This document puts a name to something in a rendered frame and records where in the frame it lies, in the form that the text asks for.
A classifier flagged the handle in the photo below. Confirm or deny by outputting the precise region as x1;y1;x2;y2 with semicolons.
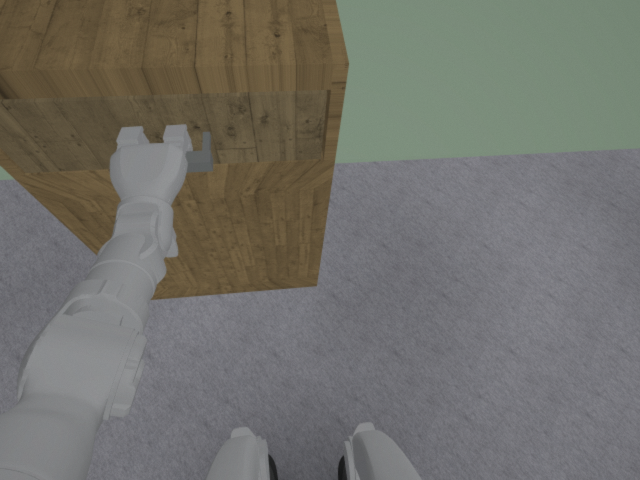
185;132;213;173

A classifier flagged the robot left hand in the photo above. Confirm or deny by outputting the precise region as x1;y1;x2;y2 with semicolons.
110;124;193;258

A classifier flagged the cabinet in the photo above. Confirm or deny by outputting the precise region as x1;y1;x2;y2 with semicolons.
0;0;349;300

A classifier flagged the left robot forearm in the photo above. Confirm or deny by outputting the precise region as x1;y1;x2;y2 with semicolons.
17;196;174;402

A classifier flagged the left robot upper arm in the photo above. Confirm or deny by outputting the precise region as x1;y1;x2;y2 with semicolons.
0;314;147;480

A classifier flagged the right robot shin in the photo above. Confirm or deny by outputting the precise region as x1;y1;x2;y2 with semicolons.
352;422;375;438

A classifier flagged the drawer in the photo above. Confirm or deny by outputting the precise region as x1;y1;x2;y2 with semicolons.
0;90;327;173

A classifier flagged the robot right thigh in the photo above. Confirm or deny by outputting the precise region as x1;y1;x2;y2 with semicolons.
343;430;422;480

